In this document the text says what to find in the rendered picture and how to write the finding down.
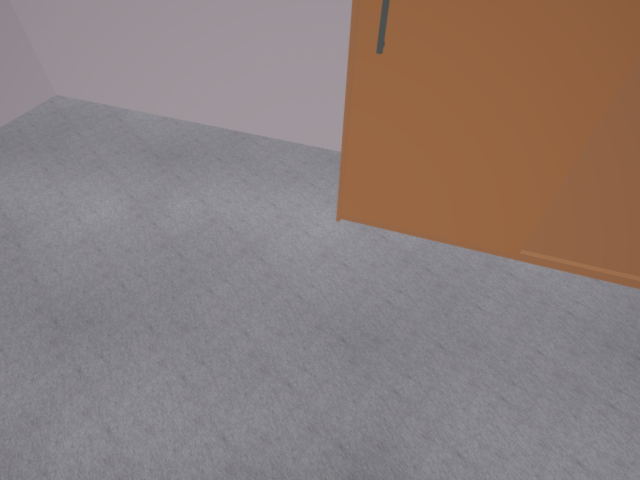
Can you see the wardrobe door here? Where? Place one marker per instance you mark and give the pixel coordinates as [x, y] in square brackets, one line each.
[594, 218]
[469, 121]

